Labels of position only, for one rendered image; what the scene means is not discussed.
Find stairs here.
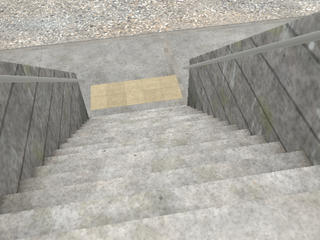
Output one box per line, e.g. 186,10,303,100
0,105,320,240

